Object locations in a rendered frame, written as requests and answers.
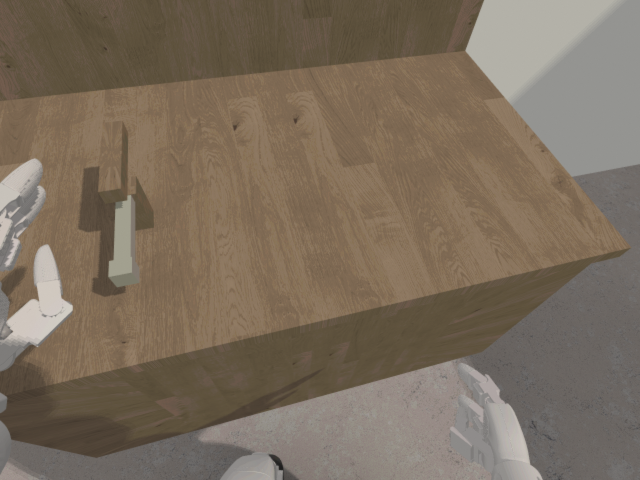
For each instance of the tap lever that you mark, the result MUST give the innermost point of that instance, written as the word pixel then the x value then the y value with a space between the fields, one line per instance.
pixel 123 270

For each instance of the left robot shin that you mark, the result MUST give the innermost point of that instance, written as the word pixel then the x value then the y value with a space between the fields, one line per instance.
pixel 260 453

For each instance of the robot left hand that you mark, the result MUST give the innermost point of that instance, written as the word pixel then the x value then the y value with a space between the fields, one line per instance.
pixel 21 200

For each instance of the robot right forearm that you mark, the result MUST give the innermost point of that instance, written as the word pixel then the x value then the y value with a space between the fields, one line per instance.
pixel 515 470

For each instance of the left robot thigh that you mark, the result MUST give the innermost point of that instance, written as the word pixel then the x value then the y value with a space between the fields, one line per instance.
pixel 253 467

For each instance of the robot right hand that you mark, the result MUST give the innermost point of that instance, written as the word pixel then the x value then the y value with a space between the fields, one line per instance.
pixel 496 435

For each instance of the counter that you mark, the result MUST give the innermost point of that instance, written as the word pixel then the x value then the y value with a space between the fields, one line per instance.
pixel 327 193

